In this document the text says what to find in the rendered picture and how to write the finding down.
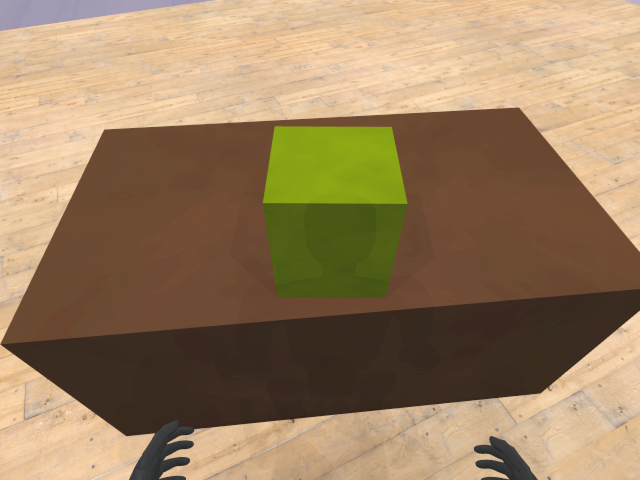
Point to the right robot hand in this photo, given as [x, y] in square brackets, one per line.
[513, 466]

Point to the carton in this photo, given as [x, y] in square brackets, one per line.
[334, 206]

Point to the pedestal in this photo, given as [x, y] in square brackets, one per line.
[155, 299]

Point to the left robot hand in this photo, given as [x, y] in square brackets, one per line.
[151, 466]

